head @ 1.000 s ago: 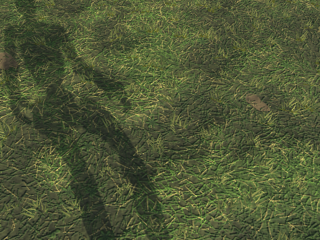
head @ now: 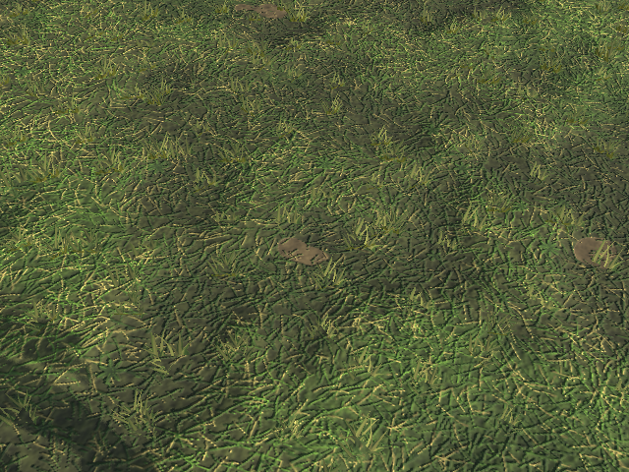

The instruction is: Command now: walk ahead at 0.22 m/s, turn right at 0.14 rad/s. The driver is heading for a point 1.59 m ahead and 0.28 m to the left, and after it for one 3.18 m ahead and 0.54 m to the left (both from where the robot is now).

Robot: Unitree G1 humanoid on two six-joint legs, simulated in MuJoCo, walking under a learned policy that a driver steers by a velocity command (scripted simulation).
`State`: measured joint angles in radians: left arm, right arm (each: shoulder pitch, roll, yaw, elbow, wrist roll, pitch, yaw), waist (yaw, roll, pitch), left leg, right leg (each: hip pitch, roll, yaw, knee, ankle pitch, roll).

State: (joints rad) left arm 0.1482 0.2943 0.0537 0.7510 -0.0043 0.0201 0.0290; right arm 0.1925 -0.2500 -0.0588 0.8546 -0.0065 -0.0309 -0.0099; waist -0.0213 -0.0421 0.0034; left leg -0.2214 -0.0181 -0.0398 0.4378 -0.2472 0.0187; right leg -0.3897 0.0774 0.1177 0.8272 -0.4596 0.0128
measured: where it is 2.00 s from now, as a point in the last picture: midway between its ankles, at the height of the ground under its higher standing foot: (231, 291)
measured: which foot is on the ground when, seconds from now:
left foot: down 0.00-0.28, up 0.30-0.76, down 0.78-1.00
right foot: up 0.00-0.26, down 0.28-0.76, up 0.78-1.00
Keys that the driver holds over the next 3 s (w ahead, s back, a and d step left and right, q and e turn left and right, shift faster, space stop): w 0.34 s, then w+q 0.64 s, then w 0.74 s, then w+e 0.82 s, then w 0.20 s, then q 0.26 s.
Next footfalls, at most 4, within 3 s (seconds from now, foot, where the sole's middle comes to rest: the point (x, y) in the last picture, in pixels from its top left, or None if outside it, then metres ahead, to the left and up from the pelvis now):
0.28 right None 0.12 -0.15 -0.78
0.78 left None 0.46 0.10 -0.78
1.26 right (312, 351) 0.78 -0.01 -0.78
1.78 left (177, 295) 0.94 0.33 -0.78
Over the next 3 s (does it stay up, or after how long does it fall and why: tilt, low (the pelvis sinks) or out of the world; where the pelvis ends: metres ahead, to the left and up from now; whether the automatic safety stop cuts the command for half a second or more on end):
stays up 1.46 0.30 0.00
